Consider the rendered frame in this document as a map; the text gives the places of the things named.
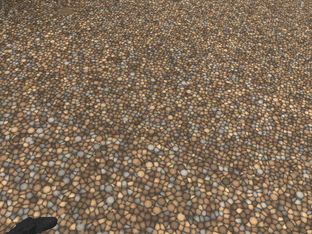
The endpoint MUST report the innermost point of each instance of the left robot hand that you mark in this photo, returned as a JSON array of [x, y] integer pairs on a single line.
[[34, 225]]

